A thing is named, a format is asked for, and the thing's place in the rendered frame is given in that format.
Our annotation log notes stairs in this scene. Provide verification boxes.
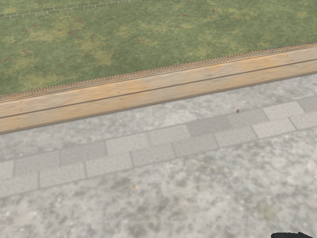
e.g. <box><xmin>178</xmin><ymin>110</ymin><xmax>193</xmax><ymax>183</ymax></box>
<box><xmin>0</xmin><ymin>43</ymin><xmax>317</xmax><ymax>102</ymax></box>

